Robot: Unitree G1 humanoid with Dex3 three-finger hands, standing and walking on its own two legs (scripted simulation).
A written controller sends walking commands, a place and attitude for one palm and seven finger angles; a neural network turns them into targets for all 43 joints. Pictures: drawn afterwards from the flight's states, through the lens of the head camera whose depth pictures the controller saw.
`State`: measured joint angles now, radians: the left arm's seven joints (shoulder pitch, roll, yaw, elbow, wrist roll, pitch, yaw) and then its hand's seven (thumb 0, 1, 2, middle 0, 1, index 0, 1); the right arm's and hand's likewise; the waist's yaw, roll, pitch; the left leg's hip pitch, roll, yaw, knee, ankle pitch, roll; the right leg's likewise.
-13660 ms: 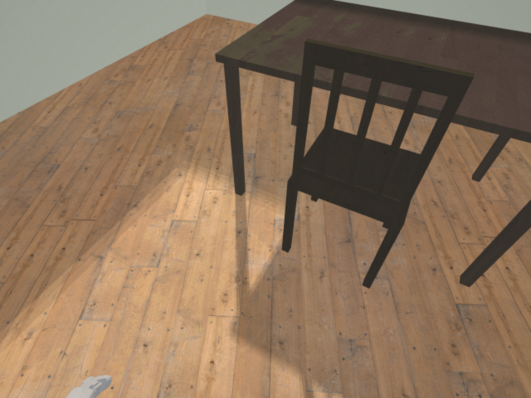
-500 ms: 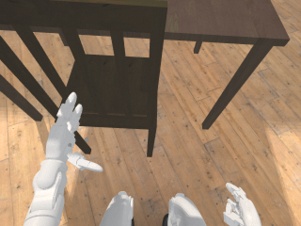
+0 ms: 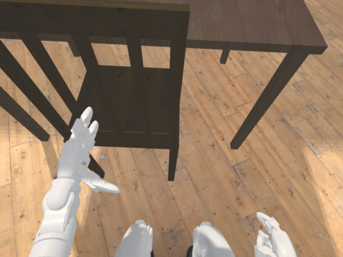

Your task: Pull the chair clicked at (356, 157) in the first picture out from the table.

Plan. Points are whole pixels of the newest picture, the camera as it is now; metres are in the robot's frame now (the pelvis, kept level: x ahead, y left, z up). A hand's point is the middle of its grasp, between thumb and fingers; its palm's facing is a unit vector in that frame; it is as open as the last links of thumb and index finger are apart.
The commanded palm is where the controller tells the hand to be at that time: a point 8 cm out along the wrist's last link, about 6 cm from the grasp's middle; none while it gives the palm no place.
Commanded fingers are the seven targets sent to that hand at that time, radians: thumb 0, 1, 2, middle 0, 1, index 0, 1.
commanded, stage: aim the fingers beside a spindle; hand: left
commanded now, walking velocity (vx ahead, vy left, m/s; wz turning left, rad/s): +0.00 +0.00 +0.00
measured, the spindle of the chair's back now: (103, 95) +0.49 +0.18 +0.04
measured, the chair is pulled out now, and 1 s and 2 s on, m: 0.00 0.00 0.00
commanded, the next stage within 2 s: push the fingers through the gap in 1.98 s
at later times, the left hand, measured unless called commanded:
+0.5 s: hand (102, 157) +0.32 +0.16 +0.03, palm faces -0.07 -1.00 -0.02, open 16.9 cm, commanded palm +0.31 +0.23 +0.03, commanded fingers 0.00 -0.50 0.30 -0.06 -0.08 -0.06 -0.08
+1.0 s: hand (96, 157) +0.33 +0.18 +0.01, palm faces +0.02 -1.00 -0.06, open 16.9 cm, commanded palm +0.30 +0.22 +0.02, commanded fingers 0.00 -0.50 0.30 -0.06 -0.08 -0.06 -0.08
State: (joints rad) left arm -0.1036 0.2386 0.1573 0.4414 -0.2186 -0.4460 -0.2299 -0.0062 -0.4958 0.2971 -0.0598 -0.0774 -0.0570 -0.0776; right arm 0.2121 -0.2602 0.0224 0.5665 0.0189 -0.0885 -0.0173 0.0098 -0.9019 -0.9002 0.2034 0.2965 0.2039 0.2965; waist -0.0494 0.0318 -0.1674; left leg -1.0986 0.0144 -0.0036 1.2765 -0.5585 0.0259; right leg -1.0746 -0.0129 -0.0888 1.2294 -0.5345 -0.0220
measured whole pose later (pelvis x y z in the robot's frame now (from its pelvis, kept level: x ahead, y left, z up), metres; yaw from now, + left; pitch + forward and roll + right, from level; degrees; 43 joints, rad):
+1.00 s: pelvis +0.00 +0.00 +0.00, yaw +0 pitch +21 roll -2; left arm -0.10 0.26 0.19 0.45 -0.20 -0.44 -0.17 -0.01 -0.49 0.30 -0.06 -0.08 -0.06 -0.08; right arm 0.20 -0.25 0.03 0.55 0.02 -0.06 0.00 0.01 -0.90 -0.90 0.20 0.30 0.20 0.30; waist -0.05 0.03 -0.17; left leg -1.10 0.02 0.00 1.28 -0.56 0.02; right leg -1.08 -0.01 -0.08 1.24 -0.54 -0.03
